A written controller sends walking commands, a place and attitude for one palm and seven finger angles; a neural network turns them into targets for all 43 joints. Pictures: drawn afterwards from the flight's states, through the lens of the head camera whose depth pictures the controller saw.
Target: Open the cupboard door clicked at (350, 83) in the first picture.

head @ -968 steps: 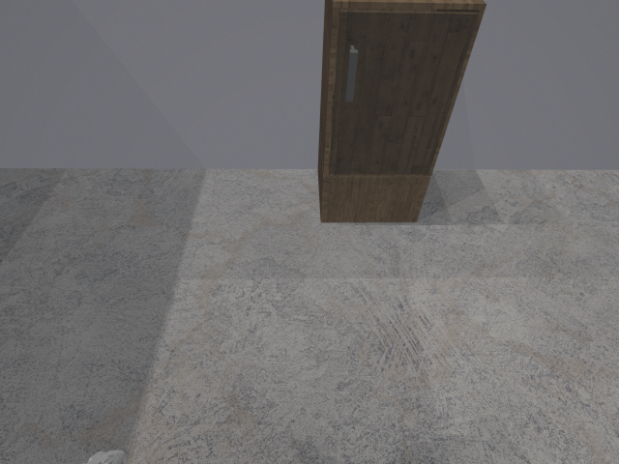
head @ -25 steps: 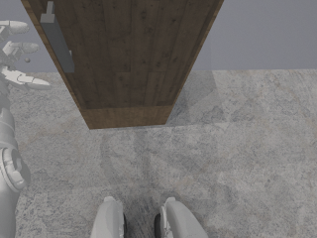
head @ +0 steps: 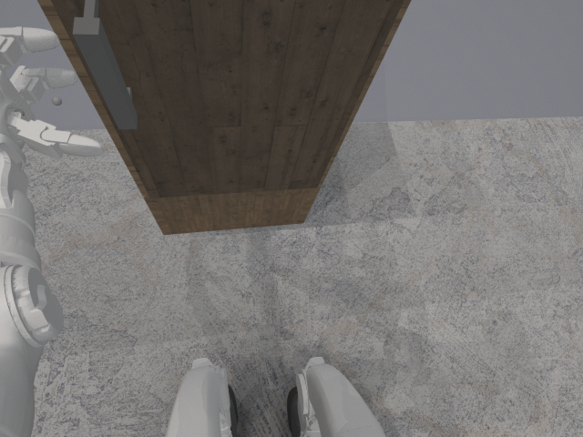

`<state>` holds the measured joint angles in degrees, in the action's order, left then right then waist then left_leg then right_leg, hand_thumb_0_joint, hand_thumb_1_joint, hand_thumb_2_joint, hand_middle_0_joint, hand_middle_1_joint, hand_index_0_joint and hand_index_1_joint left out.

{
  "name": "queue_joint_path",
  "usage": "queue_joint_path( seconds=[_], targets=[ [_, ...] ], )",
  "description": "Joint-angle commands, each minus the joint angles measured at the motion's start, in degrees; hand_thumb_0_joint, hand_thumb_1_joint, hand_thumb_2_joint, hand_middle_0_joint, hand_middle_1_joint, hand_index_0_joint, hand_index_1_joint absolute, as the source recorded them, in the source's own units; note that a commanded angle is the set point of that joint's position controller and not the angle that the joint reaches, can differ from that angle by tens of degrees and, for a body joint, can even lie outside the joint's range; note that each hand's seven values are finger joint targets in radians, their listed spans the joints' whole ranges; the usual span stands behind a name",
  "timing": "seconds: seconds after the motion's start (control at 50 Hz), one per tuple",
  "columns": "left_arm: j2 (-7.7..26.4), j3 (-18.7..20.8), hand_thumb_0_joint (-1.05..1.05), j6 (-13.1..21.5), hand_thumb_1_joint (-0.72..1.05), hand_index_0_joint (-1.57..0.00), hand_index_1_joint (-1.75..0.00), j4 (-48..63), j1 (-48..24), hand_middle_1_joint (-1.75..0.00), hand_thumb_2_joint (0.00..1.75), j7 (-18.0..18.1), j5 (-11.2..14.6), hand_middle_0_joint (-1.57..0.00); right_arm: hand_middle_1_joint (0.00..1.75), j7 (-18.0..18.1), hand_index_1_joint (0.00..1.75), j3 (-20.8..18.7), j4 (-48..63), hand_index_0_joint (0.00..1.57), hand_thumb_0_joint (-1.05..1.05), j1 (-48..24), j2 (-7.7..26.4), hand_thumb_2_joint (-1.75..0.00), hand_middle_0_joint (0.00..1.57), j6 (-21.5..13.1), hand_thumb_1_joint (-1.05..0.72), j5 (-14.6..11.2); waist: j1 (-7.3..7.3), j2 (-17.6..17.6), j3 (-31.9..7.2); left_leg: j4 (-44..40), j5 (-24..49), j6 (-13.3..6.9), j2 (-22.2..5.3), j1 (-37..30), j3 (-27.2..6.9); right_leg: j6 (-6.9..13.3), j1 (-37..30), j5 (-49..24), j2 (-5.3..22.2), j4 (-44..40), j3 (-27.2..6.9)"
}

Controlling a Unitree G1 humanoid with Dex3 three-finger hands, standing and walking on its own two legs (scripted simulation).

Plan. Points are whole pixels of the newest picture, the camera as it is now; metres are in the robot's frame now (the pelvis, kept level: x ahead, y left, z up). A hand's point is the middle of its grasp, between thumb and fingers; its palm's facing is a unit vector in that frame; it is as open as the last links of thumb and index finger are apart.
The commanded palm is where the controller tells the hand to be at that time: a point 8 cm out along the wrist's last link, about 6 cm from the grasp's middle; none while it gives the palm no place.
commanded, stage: slide the fingers in behind the handle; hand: left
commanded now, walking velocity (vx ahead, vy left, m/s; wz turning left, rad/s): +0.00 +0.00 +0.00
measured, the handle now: (111, 68) +0.57 +0.19 +0.06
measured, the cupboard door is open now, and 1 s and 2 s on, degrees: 0 0 0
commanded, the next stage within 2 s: close the thumb around the handle in 1.58 s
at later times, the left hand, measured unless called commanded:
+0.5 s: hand (91, 102) +0.53 +0.21 +0.06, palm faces +0.06 -1.00 -0.01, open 14.0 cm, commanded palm +0.51 +0.24 +0.06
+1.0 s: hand (117, 105) +0.52 +0.18 +0.06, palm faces +0.05 -1.00 -0.01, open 14.0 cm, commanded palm +0.50 +0.21 +0.06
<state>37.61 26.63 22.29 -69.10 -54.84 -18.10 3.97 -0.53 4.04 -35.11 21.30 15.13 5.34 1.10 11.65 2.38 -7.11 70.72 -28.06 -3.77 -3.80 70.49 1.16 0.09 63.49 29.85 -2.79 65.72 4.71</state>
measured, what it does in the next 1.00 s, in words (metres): stands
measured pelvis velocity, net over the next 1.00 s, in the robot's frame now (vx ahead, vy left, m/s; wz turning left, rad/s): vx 0.00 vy -0.01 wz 0.02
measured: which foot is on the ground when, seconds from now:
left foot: down 0.00-1.00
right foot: down 0.00-1.00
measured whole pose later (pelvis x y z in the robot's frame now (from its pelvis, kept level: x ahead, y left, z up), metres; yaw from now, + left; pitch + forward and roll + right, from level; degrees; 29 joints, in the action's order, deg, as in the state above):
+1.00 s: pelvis +0.00 -0.01 +0.00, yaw +1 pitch +26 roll -5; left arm 27.8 21.5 25.7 -66.5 -52.5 -10.9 4.3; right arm -2.1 2.2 -36.0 20.9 14.9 5.3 1.7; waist 10.8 2.3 -8.2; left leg 70.1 -28.2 -2.5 -3.7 68.5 0.8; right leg 1.3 62.0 30.7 -2.9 66.3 4.9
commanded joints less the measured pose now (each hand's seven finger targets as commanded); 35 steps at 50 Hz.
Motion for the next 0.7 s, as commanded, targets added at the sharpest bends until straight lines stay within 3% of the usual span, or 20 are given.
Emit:
queue_joint_path(
  seconds=[0.0, 0.02, 0.08, 0.1, 0.14, 0.18, 0.24, 0.3, 0.32, 0.38, 0.4, 0.44, 0.48, 0.5, 0.54, 0.6, 0.64, 0.68],
  targets=[
    [11.3, -0.7, 0.0, 3.8, -0.5, -0.3, -1.2, 12.4, -22.2, -1.2, 0.3, -0.5, 1.8, -0.3, 0.3, 1.0, 0.3, -4.9, 1.5, 0.2, 0.0, 11.1, 12.5, -0.9, 0.2, -0.5, -0.9, 0.2, 0.15, 11.9, -30.2, -8.1, 25.4, 2.9, -0.5, -39.3, -9.5, 1.7, 0.4, -14.2, -1.3, -7.0, -0.7],
    [9.2, -1.8, 0.0, 3.9, -0.5, -0.3, -1.2, 12.3, -23.0, -1.2, 0.3, -0.5, 2.1, -0.3, 0.3, 0.9, 0.3, -5.0, 1.4, 0.2, 0.0, 11.4, 12.3, -0.9, 0.2, -0.5, -0.9, 0.3, 0.75, 11.8, -29.9, -8.0, 26.4, 2.9, -0.6, -40.4, -9.9, 1.8, 1.5, -14.4, -1.4, -6.9, -0.6],
    [9.8, -1.0, 0.0, 3.5, -0.5, -0.3, -1.2, 11.6, -23.5, -1.2, 0.3, 0.4, 2.3, -0.3, 0.3, 0.9, 0.3, -5.2, 1.0, 0.2, 0.0, 11.5, 12.6, -0.9, 0.2, -0.4, -0.9, 0.4, 0.83, 9.7, -28.6, -8.4, 23.3, 2.7, -0.5, -37.9, -9.7, 1.6, 0.8, -13.3, -1.3, -7.2, -0.6],
    [8.3, -1.8, 0.0, 3.3, -0.5, -0.3, -1.2, 11.0, -23.0, -1.2, 0.3, 0.8, 2.2, -0.3, 0.3, 0.8, 0.3, -5.2, 1.2, 0.2, 0.0, 11.4, 12.3, -0.9, 0.2, -0.6, -0.9, 0.2, 0.91, 8.9, -28.3, -8.3, 21.8, 2.4, -0.1, -36.6, -9.2, 1.5, 0.3, -12.9, -1.3, -7.6, -0.8],
    [11.0, 0.3, 0.0, 3.9, -0.5, -0.3, -1.2, 11.7, -23.7, -1.2, 0.3, 1.9, 1.8, -0.3, 0.3, 0.9, 0.3, -5.2, 1.1, 0.2, 0.0, 11.8, 12.5, -0.9, 0.2, -0.6, -0.9, 0.5, 0.45, 9.2, -28.8, -8.2, 22.9, 2.5, -0.1, -36.7, -9.0, 1.6, -0.3, -13.6, -1.2, -7.4, -1.0],
    [12.1, 1.2, 0.0, 4.6, -0.5, -0.3, -1.2, 13.1, -22.8, -1.2, 0.3, 2.8, 1.3, -0.3, 0.3, 0.7, 0.3, -5.1, 1.6, 0.2, 0.0, 11.5, 12.2, -0.9, 0.2, -0.7, -0.9, 0.5, -0.44, 9.8, -30.4, -7.8, 23.8, 2.4, 0.2, -36.3, -8.1, 1.6, -2.3, -14.6, -1.2, -7.3, -1.4],
    [12.6, 1.2, 0.0, 6.0, -0.5, -0.3, -1.2, 14.3, -23.5, -1.2, 0.3, 3.9, 0.2, -0.3, 0.3, 0.4, 0.3, -5.0, 1.6, 0.2, 0.0, 11.3, 12.0, -0.9, 0.2, -0.6, -0.9, 0.7, -0.33, 11.1, -30.5, -7.4, 25.4, 2.5, 0.1, -37.0, -8.1, 1.7, -2.2, -15.5, -1.3, -6.8, -1.5],
    [10.3, -0.5, 0.0, 6.7, -0.5, -0.3, -1.2, 14.9, -24.6, -1.2, 0.3, 4.5, -0.1, -0.3, 0.3, 0.2, 0.3, -5.1, 1.5, 0.2, 0.0, 10.8, 11.6, -0.9, 0.2, -0.4, -0.9, 0.7, -0.07, 12.3, -30.8, -7.3, 24.3, 2.7, 0.1, -37.6, -8.1, 1.7, -1.8, -14.8, -1.3, -6.8, -1.5],
    [9.5, -1.1, 0.0, 6.9, -0.5, -0.3, -1.2, 15.5, -25.5, -1.2, 0.3, 4.4, 0.2, -0.3, 0.3, 0.1, 0.3, -5.2, 1.3, 0.2, 0.0, 11.0, 11.6, -0.9, 0.2, -0.4, -0.9, 0.7, 0.6, 12.6, -30.9, -7.3, 25.2, 2.6, -0.1, -39.1, -8.5, 1.8, -1.0, -15.2, -1.4, -6.7, -1.4],
    [9.1, -0.8, 0.0, 6.0, -0.5, -0.3, -1.2, 13.7, -23.8, -1.2, 0.3, 4.2, 0.8, -0.3, 0.3, 0.2, 0.3, -5.4, 1.2, 0.2, 0.0, 10.9, 12.0, -0.9, 0.2, -0.2, -0.9, 0.6, 0.33, 11.0, -31.0, -7.4, 24.1, 2.6, 0.1, -37.8, -8.2, 1.6, -2.2, -15.1, -1.3, -7.2, -1.4],
    [6.9, -2.8, 0.0, 5.5, -0.5, -0.3, -1.2, 13.1, -24.3, -1.2, 0.3, 4.0, 0.9, -0.3, 0.3, 0.1, 0.3, -5.2, 1.2, 0.2, 0.0, 10.7, 11.6, -0.9, 0.2, -0.2, -0.9, 0.5, 0.89, 10.9, -30.2, -7.5, 23.9, 2.5, 0.3, -37.2, -8.0, 1.5, -2.4, -15.4, -1.4, -7.4, -1.4],
    [7.5, -2.0, 0.0, 4.9, -0.5, -0.3, -1.2, 12.0, -23.9, -1.2, 0.3, 4.0, 1.1, -0.3, 0.3, 0.3, 0.3, -5.2, 1.1, 0.2, 0.0, 11.0, 11.8, -0.9, 0.2, -0.2, -0.9, 0.5, 1.0, 9.6, -29.7, -7.0, 24.1, 2.1, 0.5, -35.6, -7.3, 1.4, -3.4, -16.5, -1.3, -7.6, -1.7],
    [9.1, -0.6, 0.0, 4.5, -0.5, -0.3, -1.2, 11.7, -22.5, -1.2, 0.3, 4.1, 1.1, -0.3, 0.3, 0.3, 0.3, -5.1, 1.4, 0.2, 0.0, 11.0, 11.7, -0.9, 0.2, -0.1, -0.9, 0.5, 0.21, 8.0, -30.3, -6.7, 24.1, 1.8, 0.9, -33.0, -6.5, 1.3, -6.4, -18.1, -1.3, -7.5, -2.2],
    [7.9, -1.6, 0.0, 4.6, -0.5, -0.3, -1.2, 12.0, -22.8, -1.2, 0.3, 4.2, 1.3, -0.3, 0.3, 0.3, 0.3, -5.1, 1.5, 0.2, 0.0, 10.7, 11.4, -0.9, 0.2, -0.1, -0.9, 0.4, 0.59, 7.6, -29.8, -6.7, 23.7, 1.7, 1.0, -32.4, -6.3, 1.2, -6.7, -18.3, -1.3, -7.7, -2.4],
    [8.0, -1.3, 0.0, 5.5, -0.5, -0.3, -1.2, 14.0, -22.6, -1.2, 0.3, 4.3, 1.2, -0.3, 0.3, 0.1, 0.3, -5.1, 1.6, 0.2, 0.0, 10.7, 11.1, -0.9, 0.2, -0.3, -0.9, 0.6, -0.34, 9.7, -31.5, -6.4, 25.8, 1.8, 1.0, -34.1, -6.1, 1.4, -7.0, -19.7, -1.3, -7.1, -2.5],
    [6.5, -2.2, 0.0, 5.9, -0.5, -0.3, -1.2, 13.8, -22.4, -1.2, 0.3, 4.6, 1.4, -0.3, 0.3, -0.1, 0.3, -5.2, 1.6, 0.2, 0.0, 10.4, 10.9, -0.9, 0.2, -0.3, -0.9, 0.5, 0.46, 7.4, -30.1, -6.3, 24.3, 1.6, 1.0, -32.2, -5.8, 1.1, -7.5, -19.5, -1.4, -7.4, -2.7],
    [5.5, -2.8, 0.0, 6.3, -0.5, -0.3, -1.2, 14.4, -22.7, -1.2, 0.3, 4.7, 1.4, -0.3, 0.3, -0.2, 0.3, -5.2, 1.6, 0.2, 0.0, 10.4, 10.8, -0.9, 0.2, -0.4, -0.9, 0.5, 0.22, 8.7, -30.4, -6.3, 24.8, 1.7, 1.1, -33.2, -5.8, 1.2, -7.3, -19.9, -1.4, -7.3, -2.7],
    [5.0, -2.8, 0.0, 6.2, -0.5, -0.3, -1.2, 13.3, -22.6, -1.2, 0.3, 5.1, 1.5, -0.3, 0.3, -0.3, 0.3, -5.3, 1.3, 0.2, 0.0, 10.3, 10.7, -0.9, 0.2, -0.4, -0.9, 0.4, 0.35, 7.7, -29.6, -6.2, 23.4, 1.7, 1.2, -32.0, -5.7, 1.2, -7.3, -19.0, -1.4, -7.5, -2.7]
  ],
)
